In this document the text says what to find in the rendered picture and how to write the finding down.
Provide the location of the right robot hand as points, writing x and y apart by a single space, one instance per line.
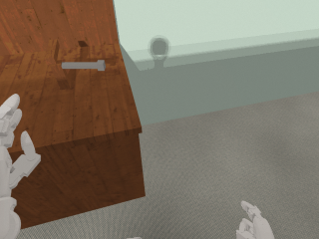
259 228

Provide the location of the robot left forearm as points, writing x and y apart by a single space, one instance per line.
10 222

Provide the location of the tap lever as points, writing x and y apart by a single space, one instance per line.
100 65

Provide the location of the counter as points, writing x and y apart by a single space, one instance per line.
83 122

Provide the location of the left robot hand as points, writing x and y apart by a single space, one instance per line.
10 116

